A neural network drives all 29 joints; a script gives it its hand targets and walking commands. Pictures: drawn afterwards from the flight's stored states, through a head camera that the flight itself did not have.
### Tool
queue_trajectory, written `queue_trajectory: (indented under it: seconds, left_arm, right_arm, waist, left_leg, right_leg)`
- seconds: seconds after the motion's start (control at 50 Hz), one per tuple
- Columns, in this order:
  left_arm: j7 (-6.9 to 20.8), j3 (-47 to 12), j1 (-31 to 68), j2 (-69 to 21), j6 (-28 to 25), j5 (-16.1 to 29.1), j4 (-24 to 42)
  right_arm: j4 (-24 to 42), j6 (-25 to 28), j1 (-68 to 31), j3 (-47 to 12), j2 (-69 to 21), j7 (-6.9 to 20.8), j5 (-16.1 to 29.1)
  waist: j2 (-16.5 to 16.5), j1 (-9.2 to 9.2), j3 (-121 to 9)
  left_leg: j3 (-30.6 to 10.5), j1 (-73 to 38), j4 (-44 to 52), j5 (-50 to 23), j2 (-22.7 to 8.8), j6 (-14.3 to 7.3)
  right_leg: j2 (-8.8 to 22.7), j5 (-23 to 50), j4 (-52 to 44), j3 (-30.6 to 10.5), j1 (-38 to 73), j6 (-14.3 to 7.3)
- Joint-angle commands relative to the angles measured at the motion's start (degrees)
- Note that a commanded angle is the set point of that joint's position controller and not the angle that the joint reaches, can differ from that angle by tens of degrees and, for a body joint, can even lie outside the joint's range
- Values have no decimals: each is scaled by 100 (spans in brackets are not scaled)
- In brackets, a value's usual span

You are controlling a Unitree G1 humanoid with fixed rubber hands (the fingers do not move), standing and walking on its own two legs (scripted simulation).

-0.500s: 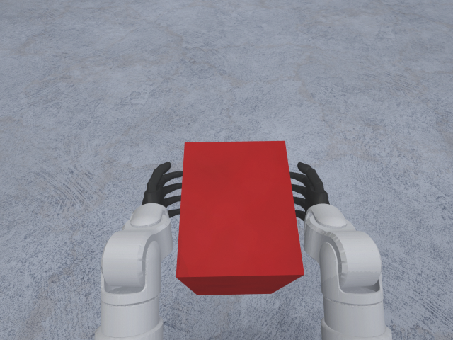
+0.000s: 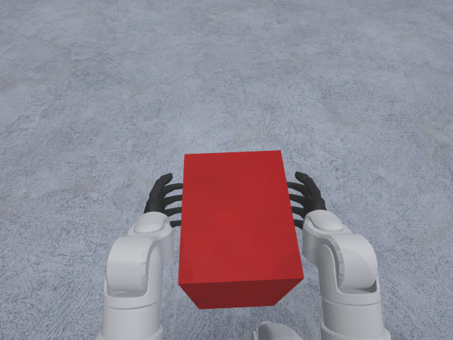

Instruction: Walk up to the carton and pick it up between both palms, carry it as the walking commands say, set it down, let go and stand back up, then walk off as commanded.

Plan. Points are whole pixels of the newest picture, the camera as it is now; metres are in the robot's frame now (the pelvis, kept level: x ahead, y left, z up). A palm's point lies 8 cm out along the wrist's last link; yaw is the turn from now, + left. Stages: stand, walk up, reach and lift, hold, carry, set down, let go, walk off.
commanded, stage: carry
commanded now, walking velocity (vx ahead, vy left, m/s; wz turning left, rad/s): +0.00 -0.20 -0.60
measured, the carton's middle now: (234, 239) +0.28 +0.01 +0.01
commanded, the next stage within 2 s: none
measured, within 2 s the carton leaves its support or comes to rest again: neither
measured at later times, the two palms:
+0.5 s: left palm (342, 233) +0.27 -0.16 +0.08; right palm out of the picture +0.20 -0.39 +0.08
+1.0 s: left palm out of the picture +0.18 -0.43 +0.07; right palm out of the picture +0.05 -0.63 +0.07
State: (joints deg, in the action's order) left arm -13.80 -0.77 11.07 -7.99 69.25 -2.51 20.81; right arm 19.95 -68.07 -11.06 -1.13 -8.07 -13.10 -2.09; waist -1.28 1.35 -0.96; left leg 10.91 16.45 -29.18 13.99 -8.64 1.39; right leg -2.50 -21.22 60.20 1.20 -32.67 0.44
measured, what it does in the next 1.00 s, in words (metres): steps to the right, turning right: right foot, then left foot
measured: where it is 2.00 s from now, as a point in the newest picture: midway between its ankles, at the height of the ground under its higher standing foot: outside the picture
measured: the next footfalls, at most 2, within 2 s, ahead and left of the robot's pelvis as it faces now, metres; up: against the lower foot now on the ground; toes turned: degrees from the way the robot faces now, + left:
right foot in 0.20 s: +0.06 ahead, -0.26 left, +0.00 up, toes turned -12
left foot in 0.62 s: +0.02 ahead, -0.14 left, +0.00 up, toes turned -12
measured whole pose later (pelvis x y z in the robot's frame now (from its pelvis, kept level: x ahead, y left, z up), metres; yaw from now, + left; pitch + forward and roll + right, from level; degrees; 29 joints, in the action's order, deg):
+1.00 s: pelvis -0.12 -0.37 -0.03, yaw -33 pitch +2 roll -3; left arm -13.6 -0.7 14.0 -8.6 68.4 -2.5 18.7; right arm 21.3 -68.7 -12.4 1.0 -8.2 -13.0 -2.8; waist 3.7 0.9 -0.4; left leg 5.0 22.4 -51.4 31.9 -20.7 8.7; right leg 1.2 -9.9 36.8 3.5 -27.2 1.3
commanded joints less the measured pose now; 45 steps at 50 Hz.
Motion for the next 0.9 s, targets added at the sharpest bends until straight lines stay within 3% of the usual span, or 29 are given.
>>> queue_trajectory:
  seconds: [0.0,0.04,0.1,0.14,0.16,0.18,0.2,0.22,0.24,0.26,0.3,0.38,0.46,0.52,0.56,0.58,0.6,0.62,0.64,0.66,0.68,0.7,0.72,0.76,0.82,0.88]
  left_arm:
    - [874,-2932,1989,-5623,-257,1580,745]
    - [820,-2873,1869,-5546,-238,1530,713]
    - [795,-2815,1767,-5418,-160,1506,653]
    - [820,-2750,1731,-5379,-124,1496,551]
    - [836,-2673,1690,-5374,-116,1466,466]
    - [860,-2581,1567,-5397,-120,1417,377]
    - [868,-2417,1553,-5283,-147,1335,311]
    - [850,-2388,1517,-5323,-192,1397,376]
    - [869,-2359,1630,-5443,-273,1430,497]
    - [912,-2331,1536,-5636,-327,1359,466]
    - [965,-2313,1580,-5928,-481,1361,657]
    - [921,-2367,1448,-5823,-564,1258,740]
    - [906,-2502,1471,-5610,-454,1270,728]
    - [896,-2625,1614,-5504,-346,1334,752]
    - [884,-2707,1709,-5447,-280,1378,768]
    - [873,-2754,1738,-5414,-252,1408,772]
    - [861,-2783,1777,-5374,-211,1417,768]
    - [875,-2886,1840,-5459,-143,1463,752]
    - [886,-3031,2289,-5486,-172,1564,993]
    - [895,-2931,2143,-5532,-168,1527,845]
    - [880,-2942,2031,-5657,-195,1556,807]
    - [861,-2926,1954,-5628,-198,1515,748]
    - [842,-2921,1842,-5580,-192,1495,756]
    - [787,-2906,1803,-5495,-181,1452,816]
    - [739,-2856,1741,-5410,-103,1429,775]
    - [776,-2800,1800,-5330,-45,1459,654]
  right_arm:
    - [911,265,-1810,-2321,-5527,759,1332]
    - [899,227,-1666,-2275,-5401,734,1319]
    - [733,146,-1396,-2223,-5284,698,1223]
    - [637,112,-1326,-2229,-5267,672,1162]
    - [620,105,-1325,-2261,-5293,662,1159]
    - [646,101,-1437,-2304,-5270,654,1174]
    - [869,66,-1592,-2538,-5261,671,1251]
    - [893,62,-1793,-2703,-5384,721,1375]
    - [933,109,-2104,-2808,-5674,769,1533]
    - [996,165,-2253,-2984,-5893,817,1641]
    - [1157,309,-2378,-3131,-6193,881,1849]
    - [1118,407,-2162,-3087,-6063,847,1800]
    - [905,349,-1829,-2841,-5795,813,1577]
    - [769,285,-1655,-2638,-5630,781,1420]
    - [667,244,-1500,-2495,-5549,767,1329]
    - [614,225,-1424,-2414,-5508,764,1285]
    - [556,209,-1269,-2344,-5454,764,1235]
    - [513,234,-1224,-2210,-5396,763,1147]
    - [526,255,-1369,-2098,-5389,769,1139]
    - [710,245,-1603,-2235,-5449,789,1210]
    - [908,258,-1848,-2341,-5503,811,1289]
    - [962,243,-1884,-2420,-5510,820,1310]
    - [1016,222,-1812,-2446,-5497,810,1347]
    - [1054,195,-1694,-2353,-5360,792,1375]
    - [912,114,-1439,-2242,-5213,758,1295]
    - [765,72,-1351,-2206,-5180,727,1191]
  waist:
    - [1115,-126,-1387]
    - [1444,-151,-1475]
    - [1890,-227,-1640]
    - [1918,-177,-1803]
    - [1492,-130,-1960]
    - [495,-27,-1888]
    - [-1973,-32,-1937]
    - [-1827,-118,-1836]
    - [-1323,-104,-1969]
    - [-1083,-146,-2035]
    - [-933,-131,-2293]
    - [-594,-101,-2299]
    - [-331,-112,-2190]
    - [-262,-129,-2087]
    - [-329,-184,-2092]
    - [-379,-197,-2116]
    - [-59,-324,-2284]
    - [2189,-437,-2202]
    - [2181,-196,-1344]
    - [996,-119,-1128]
    - [342,-103,-1068]
    - [241,-118,-1121]
    - [592,-109,-1184]
    - [1321,-112,-1253]
    - [1828,-186,-1346]
    - [2095,-241,-1566]
  left_leg:
    - [-500,-1394,701,-3293,-1412,-504]
    - [-275,-1404,553,-3529,-1460,-371]
    - [-119,-1463,294,-3187,-1565,-199]
    - [-5,-1408,-153,-2716,-1589,35]
    - [152,-1036,-702,-2018,-1342,228]
    - [166,135,-1658,-67,-1004,346]
    - [385,2394,-3160,3093,-41,665]
    - [-514,2553,-4203,3255,23,615]
    - [-821,2387,-4389,2688,-47,495]
    - [-807,2281,-4311,2109,-99,450]
    - [-749,2104,-4112,1424,-45,411]
    - [-800,1765,-3277,1388,301,238]
    - [-894,1287,-2388,1288,541,74]
    - [-889,701,-1553,1279,692,-16]
    - [-820,-420,-495,1049,594,-185]
    - [-666,-1284,368,899,460,-287]
    - [-1000,-2668,1449,821,-239,-474]
    - [-3148,-2792,2110,986,-2638,-1427]
    - [-3387,-1805,1896,-612,-3202,-1673]
    - [-2693,-1304,1731,-976,-2829,-1378]
    - [-1940,-1282,1513,-1314,-2340,-951]
    - [-1113,-1509,1175,-2145,-1773,-613]
    - [-604,-1617,869,-3122,-1408,-465]
    - [-248,-1514,692,-3694,-1378,-328]
    - [44,-1317,484,-3337,-1436,-111]
    - [74,-1380,38,-2760,-1601,85]
  right_leg:
    - [293,-13,-341,60,-123,198]
    - [340,-124,-998,280,157,230]
    - [333,-121,-2061,519,586,166]
    - [225,355,-3143,712,1096,28]
    - [73,710,-3680,794,1810,-79]
    - [324,1145,-3955,193,2725,-305]
    - [2012,3299,-4089,-2510,3816,-1093]
    - [2125,4784,-3729,-2546,3384,-1410]
    - [1842,4796,-3453,-1854,3201,-1291]
    - [1548,4490,-3328,-1255,3065,-1143]
    - [1296,3972,-3261,-974,3244,-1063]
    - [1455,3310,-3775,-1558,3075,-1398]
    - [1417,2965,-4185,-1963,2810,-1359]
    - [1247,2794,-4547,-2127,2554,-1068]
    - [897,2700,-4750,-1878,1963,-475]
    - [599,2555,-4789,-1592,1501,-5]
    - [237,2314,-4308,-1095,665,597]
    - [-359,-88,-1467,-279,-344,899]
    - [155,-685,130,-516,-1071,315]
    - [392,-339,777,-684,-950,184]
    - [445,49,793,-765,-915,141]
    - [418,408,539,-740,-840,112]
    - [209,391,217,-429,-617,140]
    - [182,177,-413,70,-302,239]
    - [334,116,-1548,390,292,255]
    - [318,241,-2635,595,735,107]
